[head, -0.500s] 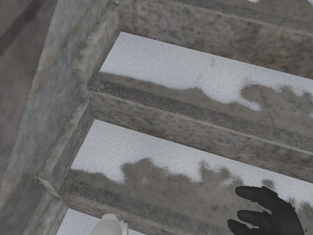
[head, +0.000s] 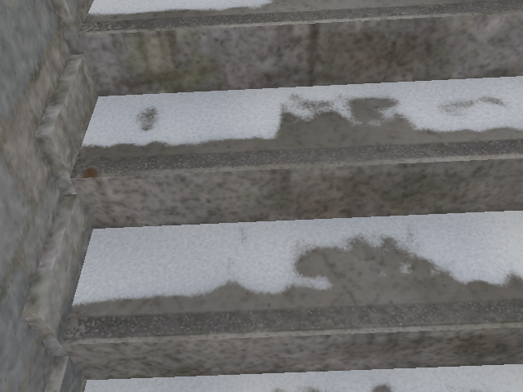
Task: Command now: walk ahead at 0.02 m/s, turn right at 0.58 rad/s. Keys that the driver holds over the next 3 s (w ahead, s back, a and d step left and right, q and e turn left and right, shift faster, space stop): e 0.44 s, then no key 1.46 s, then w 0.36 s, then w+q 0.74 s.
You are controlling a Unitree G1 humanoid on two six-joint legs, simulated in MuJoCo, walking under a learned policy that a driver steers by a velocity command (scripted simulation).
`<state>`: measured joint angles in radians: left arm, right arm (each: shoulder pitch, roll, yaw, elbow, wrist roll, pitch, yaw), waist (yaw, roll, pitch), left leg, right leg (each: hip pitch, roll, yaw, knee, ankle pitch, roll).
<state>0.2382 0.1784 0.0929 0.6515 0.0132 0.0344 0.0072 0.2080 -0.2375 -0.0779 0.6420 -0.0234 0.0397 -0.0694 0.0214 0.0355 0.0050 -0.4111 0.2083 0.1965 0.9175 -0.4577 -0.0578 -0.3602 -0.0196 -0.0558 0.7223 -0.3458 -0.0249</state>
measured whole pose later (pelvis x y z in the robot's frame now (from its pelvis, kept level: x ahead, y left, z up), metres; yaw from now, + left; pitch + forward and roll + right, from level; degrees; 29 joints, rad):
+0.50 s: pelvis +0.02 +0.02 +0.03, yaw -18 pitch +1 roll -3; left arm 0.19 0.24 0.09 0.66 0.02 0.09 -0.03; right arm 0.21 -0.19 -0.04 0.65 -0.02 0.02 -0.08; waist 0.00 -0.07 0.04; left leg -0.23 0.07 0.13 0.52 -0.31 0.05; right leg -0.52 0.10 0.07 1.24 -0.44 0.08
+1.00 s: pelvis +0.03 +0.00 +0.02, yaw -20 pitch +0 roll -1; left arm 0.22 0.10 0.00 0.74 0.01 -0.01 0.00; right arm 0.34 -0.14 -0.01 0.89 -0.02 -0.01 -0.03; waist 0.01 0.01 -0.02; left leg -0.15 0.04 0.02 0.49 -0.35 -0.01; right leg -0.24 0.05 -0.06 0.45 -0.21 -0.05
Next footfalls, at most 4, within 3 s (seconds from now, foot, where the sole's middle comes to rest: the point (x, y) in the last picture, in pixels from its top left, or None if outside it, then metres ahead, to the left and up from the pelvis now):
0.28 left None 0.06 0.11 -0.75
0.70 right None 0.05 -0.11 -0.75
2.44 right None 0.33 -0.42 -0.58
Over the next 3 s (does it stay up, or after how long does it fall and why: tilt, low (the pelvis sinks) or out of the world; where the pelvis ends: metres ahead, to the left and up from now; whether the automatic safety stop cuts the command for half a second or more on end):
stays up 0.45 -0.36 0.22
